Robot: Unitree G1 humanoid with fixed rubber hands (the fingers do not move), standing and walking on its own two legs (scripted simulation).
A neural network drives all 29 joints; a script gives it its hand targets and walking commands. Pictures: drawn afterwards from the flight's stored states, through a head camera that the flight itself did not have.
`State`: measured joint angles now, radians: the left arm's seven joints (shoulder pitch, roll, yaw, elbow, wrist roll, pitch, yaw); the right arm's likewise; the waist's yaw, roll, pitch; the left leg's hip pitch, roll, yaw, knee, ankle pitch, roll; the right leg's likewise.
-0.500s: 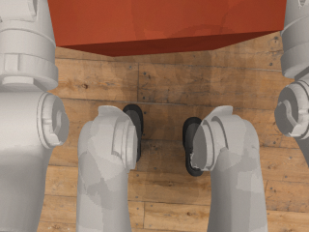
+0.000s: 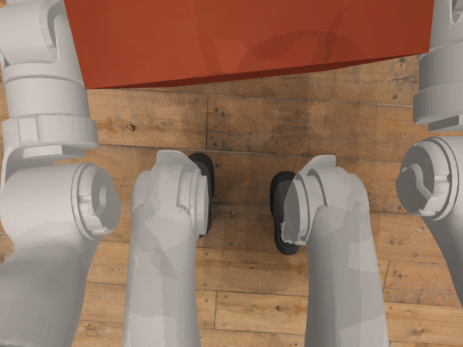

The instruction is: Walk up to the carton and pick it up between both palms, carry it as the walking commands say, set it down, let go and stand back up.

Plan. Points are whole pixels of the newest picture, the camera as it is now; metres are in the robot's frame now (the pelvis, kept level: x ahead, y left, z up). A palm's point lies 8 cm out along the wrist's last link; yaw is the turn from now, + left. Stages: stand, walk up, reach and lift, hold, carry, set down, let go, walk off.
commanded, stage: reach and lift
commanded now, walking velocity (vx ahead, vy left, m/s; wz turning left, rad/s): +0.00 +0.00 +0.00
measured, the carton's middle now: out of the picture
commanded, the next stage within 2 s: none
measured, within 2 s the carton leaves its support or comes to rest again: neither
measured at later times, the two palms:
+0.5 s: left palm out of the picture +0.53 +0.21 -0.04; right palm out of the picture +0.56 -0.15 -0.03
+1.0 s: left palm out of the picture +0.51 +0.21 +0.02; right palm out of the picture +0.54 -0.16 +0.03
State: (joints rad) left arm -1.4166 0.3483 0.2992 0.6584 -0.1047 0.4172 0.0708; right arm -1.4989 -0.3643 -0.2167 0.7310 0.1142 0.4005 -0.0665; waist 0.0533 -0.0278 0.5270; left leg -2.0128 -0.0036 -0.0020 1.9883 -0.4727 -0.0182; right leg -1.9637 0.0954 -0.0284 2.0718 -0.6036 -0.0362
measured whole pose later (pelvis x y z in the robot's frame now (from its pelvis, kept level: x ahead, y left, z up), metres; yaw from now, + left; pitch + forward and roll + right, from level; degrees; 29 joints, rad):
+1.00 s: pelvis -0.02 +0.00 +0.10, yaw +0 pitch +21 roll +1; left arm -1.28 0.27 0.36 0.53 -0.01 0.51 0.02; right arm -1.35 -0.29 -0.31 0.62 0.06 0.47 -0.01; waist 0.04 -0.04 0.52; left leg -1.63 -0.01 -0.02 1.63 -0.37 -0.03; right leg -1.59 0.10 -0.01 1.71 -0.49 -0.03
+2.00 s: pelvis -0.01 -0.01 +0.22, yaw +1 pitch +11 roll +0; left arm -1.01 0.19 0.34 0.45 0.04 0.51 -0.01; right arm -1.07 -0.19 -0.33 0.55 0.01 0.47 0.02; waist 0.04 -0.03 0.52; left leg -1.10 -0.01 -0.05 1.18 -0.27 -0.03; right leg -1.06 0.09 0.00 1.24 -0.38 -0.04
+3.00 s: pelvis +0.10 +0.01 +0.34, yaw +1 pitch +7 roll +0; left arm -0.38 0.00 0.33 0.43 0.17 0.54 -0.11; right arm -0.45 0.00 -0.36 0.53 -0.16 0.48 0.17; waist 0.03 -0.02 -0.04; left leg -0.50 -0.03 -0.04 0.56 -0.19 0.00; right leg -0.45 0.06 0.05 0.60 -0.28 -0.03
